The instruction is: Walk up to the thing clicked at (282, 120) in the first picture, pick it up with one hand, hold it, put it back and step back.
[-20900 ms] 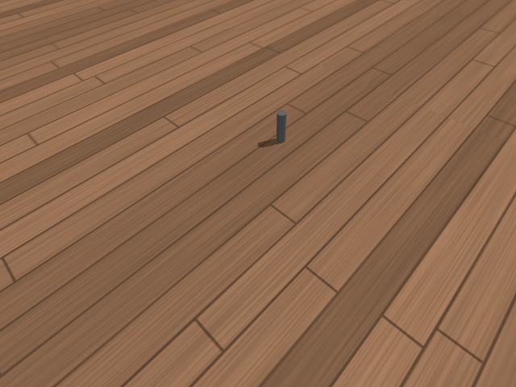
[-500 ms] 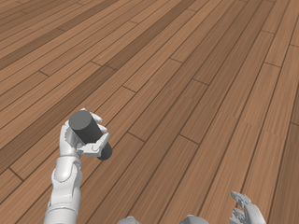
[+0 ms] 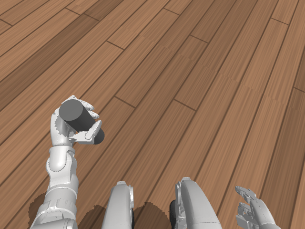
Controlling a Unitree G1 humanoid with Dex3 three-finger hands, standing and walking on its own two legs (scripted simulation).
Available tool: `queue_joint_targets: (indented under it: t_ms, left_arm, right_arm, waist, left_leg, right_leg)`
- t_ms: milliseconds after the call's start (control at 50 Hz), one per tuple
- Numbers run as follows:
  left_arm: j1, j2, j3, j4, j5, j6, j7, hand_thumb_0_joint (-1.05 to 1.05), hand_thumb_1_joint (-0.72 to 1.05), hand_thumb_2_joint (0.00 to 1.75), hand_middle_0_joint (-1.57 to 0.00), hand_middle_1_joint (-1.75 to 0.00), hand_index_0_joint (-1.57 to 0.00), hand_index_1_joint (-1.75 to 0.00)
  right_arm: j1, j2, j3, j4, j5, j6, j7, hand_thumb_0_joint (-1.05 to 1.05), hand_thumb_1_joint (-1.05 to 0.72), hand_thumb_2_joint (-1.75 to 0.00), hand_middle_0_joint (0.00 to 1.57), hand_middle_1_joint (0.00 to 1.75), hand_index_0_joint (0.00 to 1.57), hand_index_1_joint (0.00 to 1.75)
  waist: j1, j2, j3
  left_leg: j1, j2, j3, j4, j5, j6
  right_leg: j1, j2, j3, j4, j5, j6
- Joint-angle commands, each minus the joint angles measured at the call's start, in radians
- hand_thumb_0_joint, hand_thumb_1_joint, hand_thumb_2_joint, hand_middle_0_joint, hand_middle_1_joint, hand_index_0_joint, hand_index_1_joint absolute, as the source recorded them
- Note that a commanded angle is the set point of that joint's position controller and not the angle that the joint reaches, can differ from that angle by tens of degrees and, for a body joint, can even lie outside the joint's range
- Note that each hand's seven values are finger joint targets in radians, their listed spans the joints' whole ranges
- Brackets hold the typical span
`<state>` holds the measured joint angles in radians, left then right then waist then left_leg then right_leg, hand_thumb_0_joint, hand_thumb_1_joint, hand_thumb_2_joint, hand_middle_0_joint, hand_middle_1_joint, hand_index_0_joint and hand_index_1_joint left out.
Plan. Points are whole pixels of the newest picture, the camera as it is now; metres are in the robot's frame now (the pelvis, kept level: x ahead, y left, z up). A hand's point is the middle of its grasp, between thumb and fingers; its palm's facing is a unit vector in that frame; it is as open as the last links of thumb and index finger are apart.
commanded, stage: crouch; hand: left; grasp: from the side
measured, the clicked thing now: (86, 125) +0.38 +0.19 -0.03
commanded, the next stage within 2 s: lower in 1.32 s
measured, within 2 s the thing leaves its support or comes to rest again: neither
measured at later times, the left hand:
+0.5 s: hand (98, 139) +0.41 +0.20 -0.24, palm faces +0.12 -0.99 +0.00, open 7.3 cm
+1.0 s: hand (103, 141) +0.44 +0.21 -0.35, palm faces +0.09 -1.00 +0.00, open 7.3 cm
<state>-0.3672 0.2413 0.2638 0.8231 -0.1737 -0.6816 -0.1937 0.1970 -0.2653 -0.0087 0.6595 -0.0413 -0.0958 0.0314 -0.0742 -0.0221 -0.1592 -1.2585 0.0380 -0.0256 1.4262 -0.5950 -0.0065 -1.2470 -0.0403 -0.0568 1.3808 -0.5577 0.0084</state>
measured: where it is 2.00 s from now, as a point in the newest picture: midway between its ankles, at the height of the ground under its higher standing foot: outside the picture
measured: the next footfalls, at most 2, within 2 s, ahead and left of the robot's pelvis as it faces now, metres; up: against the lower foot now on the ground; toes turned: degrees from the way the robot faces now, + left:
none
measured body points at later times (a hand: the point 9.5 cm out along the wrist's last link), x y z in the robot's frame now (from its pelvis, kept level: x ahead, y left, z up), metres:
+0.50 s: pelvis -0.05 +0.00 -0.20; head +0.16 +0.04 +0.20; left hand +0.40 +0.25 -0.24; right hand +0.05 -0.27 -0.32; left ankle +0.03 +0.12 -0.59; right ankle +0.05 -0.13 -0.59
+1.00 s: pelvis -0.06 +0.01 -0.29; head +0.16 +0.06 +0.09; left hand +0.43 +0.26 -0.35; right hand -0.01 -0.27 -0.39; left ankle +0.03 +0.12 -0.59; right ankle +0.04 -0.13 -0.59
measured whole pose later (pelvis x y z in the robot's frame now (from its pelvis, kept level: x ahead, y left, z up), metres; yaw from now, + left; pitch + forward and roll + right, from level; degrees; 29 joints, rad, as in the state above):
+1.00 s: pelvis -0.06 +0.01 -0.29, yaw -5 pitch +29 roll -7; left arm -0.81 0.56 0.53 1.23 -0.05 -0.77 -0.21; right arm 0.11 -0.30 0.14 0.71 -0.16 -0.02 0.11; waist -0.21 -0.05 0.00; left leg -2.24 0.02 -0.12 2.40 -0.68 0.00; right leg -2.19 -0.04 -0.09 2.29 -0.61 0.01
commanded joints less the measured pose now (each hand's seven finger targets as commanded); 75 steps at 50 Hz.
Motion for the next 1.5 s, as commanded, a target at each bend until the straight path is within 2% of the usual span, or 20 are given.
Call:
queue_joint_targets:
  t_ms: [0,60,200,240,300,340,360,440,500,620,700,760,880,920,940,1000,1060,1200,1420,1480]
  left_arm:
    - [-0.335,0.182,0.051,-0.154,-0.005,-0.123,-0.019,0.00,0.32,1.25,-1.32,-1.40,-1.32,-1.40]
    - [-0.395,0.175,0.073,-0.139,-0.025,-0.127,-0.012,0.00,0.30,1.24,-1.29,-1.36,-1.29,-1.37]
    - [-0.458,0.234,0.129,0.038,0.011,-0.128,-0.011,0.00,0.36,1.29,-1.30,-1.39,-1.30,-1.40]
    - [-0.512,0.214,0.115,0.054,0.017,-0.139,-0.017,0.00,0.35,1.29,-1.29,-1.39,-1.29,-1.40]
    - [-0.555,0.295,0.178,0.101,0.036,-0.155,-0.013,0.00,0.32,1.29,-1.29,-1.39,-1.29,-1.40]
    - [-0.636,0.334,0.197,0.073,0.048,-0.175,-0.008,0.00,0.33,1.29,-1.29,-1.40,-1.29,-1.41]
    - [-0.637,0.346,0.210,0.093,0.050,-0.180,-0.006,0.00,0.32,1.29,-1.29,-1.40,-1.29,-1.41]
    - [-0.715,0.358,0.198,0.101,0.070,-0.193,-0.011,0.00,0.33,1.31,-1.30,-1.41,-1.30,-1.42]
    - [-0.772,0.400,0.206,0.147,0.073,-0.187,-0.019,0.00,0.31,1.28,-1.28,-1.39,-1.28,-1.40]
    - [-0.796,0.452,0.233,0.187,0.083,-0.170,-0.015,0.00,0.29,1.25,-1.28,-1.37,-1.28,-1.37]
    - [-0.803,0.475,0.246,0.228,0.085,-0.164,-0.015,0.00,0.30,1.27,-1.28,-1.38,-1.29,-1.39]
    - [-0.764,0.521,0.288,0.238,0.096,-0.164,-0.010,0.00,0.31,1.26,-1.29,-1.38,-1.30,-1.39]
    - [-0.757,0.524,0.283,0.221,0.108,-0.168,-0.012,0.00,0.36,1.27,-1.29,-1.38,-1.30,-1.39]
    - [-0.762,0.529,0.277,0.217,0.111,-0.168,-0.017,0.00,0.35,1.28,-1.29,-1.40,-1.30,-1.40]
    - [-0.770,0.512,0.251,0.218,0.113,-0.169,-0.020,0.00,0.36,1.27,-1.29,-1.39,-1.29,-1.39]
    - [-0.785,0.557,0.276,0.200,0.112,-0.172,-0.013,0.00,0.36,1.27,-1.30,-1.39,-1.31,-1.39]
    - [-0.789,0.549,0.260,0.208,0.098,-0.177,-0.019,0.00,0.37,1.28,-1.30,-1.40,-1.31,-1.40]
    - [-0.736,0.560,0.257,0.257,0.116,-0.180,-0.018,0.00,0.39,1.30,-1.32,-1.41,-1.33,-1.41]
    - [-0.750,0.621,0.270,0.224,0.123,-0.202,0.011,0.00,0.36,1.28,-1.37,-1.46,-1.38,-1.45]
    - [-0.728,0.592,0.257,0.309,0.112,-0.205,0.018,0.00,0.35,1.29,-1.37,-1.47,-1.38,-1.47]
  right_arm:
    - [0.041,-0.158,-0.051,-0.088,-0.001,-0.015,0.004,0.00,-0.89,-0.91,0.20,0.30,0.20,0.30]
    - [0.044,-0.172,-0.054,-0.077,-0.006,-0.007,0.009,0.00,-0.90,-0.91,0.20,0.30,0.20,0.30]
    - [0.078,-0.181,-0.055,-0.022,-0.026,0.014,0.019,0.00,-0.90,-0.91,0.20,0.30,0.20,0.30]
    - [0.075,-0.178,-0.052,-0.019,-0.037,0.015,0.029,0.00,-0.90,-0.91,0.20,0.30,0.20,0.30]
    - [0.068,-0.188,-0.039,-0.015,-0.045,0.024,0.039,0.00,-0.90,-0.91,0.20,0.30,0.20,0.30]
    - [0.068,-0.192,-0.035,-0.017,-0.053,0.031,0.044,0.00,-0.90,-0.91,0.20,0.30,0.20,0.30]
    - [0.065,-0.191,-0.030,-0.011,-0.055,0.031,0.044,0.00,-0.90,-0.91,0.20,0.30,0.20,0.30]
    - [0.068,-0.204,-0.020,0.005,-0.066,0.035,0.051,0.00,-0.91,-0.91,0.20,0.30,0.20,0.30]
    - [0.070,-0.212,-0.016,0.017,-0.067,0.039,0.048,0.00,-0.90,-0.91,0.20,0.30,0.20,0.30]
    - [0.062,-0.236,0.003,0.020,-0.072,0.047,0.052,0.00,-0.90,-0.90,0.20,0.30,0.20,0.30]
    - [0.067,-0.258,0.019,0.028,-0.081,0.052,0.053,0.00,-0.89,-0.90,0.20,0.30,0.20,0.30]
    - [0.070,-0.262,0.035,0.020,-0.089,0.059,0.056,0.00,-0.90,-0.90,0.20,0.30,0.20,0.30]
    - [0.065,-0.283,0.054,0.021,-0.107,0.072,0.063,0.00,-0.90,-0.91,0.20,0.30,0.20,0.30]
    - [0.067,-0.295,0.060,0.020,-0.114,0.077,0.064,0.00,-0.90,-0.90,0.20,0.30,0.20,0.30]
    - [0.059,-0.296,0.064,0.021,-0.117,0.077,0.067,0.00,-0.90,-0.90,0.20,0.30,0.20,0.30]
    - [0.062,-0.301,0.074,0.025,-0.124,0.082,0.069,0.00,-0.90,-0.90,0.20,0.30,0.20,0.30]
    - [0.055,-0.307,0.089,0.030,-0.132,0.086,0.070,0.00,-0.90,-0.90,0.20,0.30,0.20,0.30]
    - [0.020,-0.339,0.108,0.010,-0.146,0.097,0.076,0.00,-0.89,-0.90,0.20,0.30,0.20,0.30]
    - [-0.005,-0.356,0.143,-0.017,-0.169,0.113,0.082,0.00,-0.91,-0.90,0.20,0.30,0.20,0.30]
    - [-0.025,-0.368,0.165,-0.023,-0.173,0.112,0.083,0.00,-0.91,-0.90,0.20,0.30,0.20,0.30]
  waist:
    - [0.011,0.133,-0.525]
    - [0.012,0.138,-0.586]
    - [-0.024,0.051,-0.626]
    - [-0.041,0.047,-0.634]
    - [-0.030,0.079,-0.618]
    - [-0.039,0.116,-0.667]
    - [-0.032,0.132,-0.654]
    - [-0.060,0.210,-0.660]
    - [-0.089,0.187,-0.635]
    - [-0.096,0.185,-0.557]
    - [-0.119,0.183,-0.544]
    - [-0.105,0.187,-0.557]
    - [-0.123,0.244,-0.523]
    - [-0.141,0.267,-0.522]
    - [-0.155,0.277,-0.499]
    - [-0.153,0.253,-0.504]
    - [-0.172,0.257,-0.494]
    - [-0.178,0.292,-0.425]
    - [-0.199,0.316,-0.433]
    - [-0.238,0.273,-0.354]
  left_leg:
    - [0.170,-0.032,-0.037,-0.034,0.284,0.009]
    - [0.135,-0.031,-0.046,0.036,0.297,0.007]
    - [-0.126,-0.039,-0.025,0.244,0.275,0.028]
    - [-0.189,-0.040,-0.020,0.288,0.239,0.029]
    - [-0.242,-0.039,-0.022,0.332,0.178,0.024]
    - [-0.258,-0.038,-0.019,0.367,0.159,0.020]
    - [-0.269,-0.038,-0.016,0.379,0.130,0.017]
    - [-0.282,-0.033,-0.014,0.420,0.072,0.008]
    - [-0.379,-0.035,0.003,0.482,-0.002,0.017]
    - [-0.480,-0.036,-0.010,0.530,-0.107,0.023]
    - [-0.527,-0.037,-0.019,0.590,-0.079,0.024]
    - [-0.550,-0.037,-0.022,0.620,-0.026,0.022]
    - [-0.546,-0.029,-0.040,0.656,0.021,0.011]
    - [-0.525,-0.025,-0.047,0.677,0.037,0.010]
    - [-0.544,-0.025,-0.052,0.681,0.019,0.011]
    - [-0.579,-0.024,-0.049,0.710,0.015,0.015]
    - [-0.585,-0.023,-0.057,0.732,-0.004,0.016]
    - [-0.561,-0.016,-0.091,0.733,0.012,0.003]
    - [-0.569,-0.012,-0.099,0.777,0.053,0.003]
    - [-0.613,-0.009,-0.115,0.793,0.020,0.007]
  right_leg:
    - [0.046,0.037,0.025,0.013,0.233,-0.046]
    - [-0.038,0.038,0.017,0.095,0.231,-0.051]
    - [-0.111,0.032,0.041,0.234,0.247,-0.039]
    - [-0.142,0.030,0.042,0.275,0.224,-0.039]
    - [-0.255,0.034,0.021,0.345,0.150,-0.048]
    - [-0.295,0.035,0.017,0.387,0.129,-0.049]
    - [-0.324,0.035,0.012,0.405,0.103,-0.050]
    - [-0.406,0.034,-0.010,0.477,0.066,-0.054]
    - [-0.430,0.033,-0.008,0.500,0.017,-0.043]
    - [-0.520,0.036,-0.044,0.566,-0.064,-0.038]
    - [-0.543,0.035,-0.056,0.619,-0.031,-0.036]
    - [-0.527,0.039,-0.061,0.652,0.011,-0.037]
    - [-0.573,0.044,-0.080,0.703,0.055,-0.042]
    - [-0.589,0.046,-0.088,0.714,0.074,-0.042]
    - [-0.598,0.045,-0.090,0.722,0.063,-0.042]
    - [-0.573,0.050,-0.091,0.721,0.063,-0.037]
    - [-0.573,0.053,-0.099,0.727,0.055,-0.033]
    - [-0.643,0.051,-0.129,0.771,0.067,-0.038]
    - [-0.600,0.060,-0.138,0.786,0.108,-0.035]
    - [-0.620,0.061,-0.150,0.790,0.091,-0.031]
